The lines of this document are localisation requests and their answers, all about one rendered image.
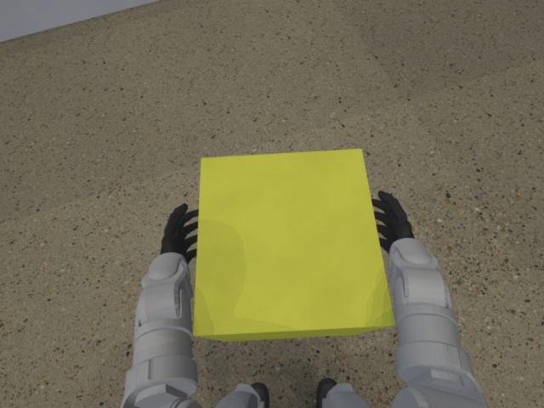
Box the right robot forearm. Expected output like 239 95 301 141
388 238 489 408

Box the robot left hand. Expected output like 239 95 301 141
160 203 199 264

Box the right robot upper arm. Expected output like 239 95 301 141
392 384 485 408

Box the carton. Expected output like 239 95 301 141
193 149 395 342

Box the robot right shin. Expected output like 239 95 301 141
328 383 354 396

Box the robot right hand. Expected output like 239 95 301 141
371 190 415 254

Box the left robot thigh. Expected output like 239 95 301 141
215 391 264 408

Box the left robot forearm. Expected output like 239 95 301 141
120 252 198 408

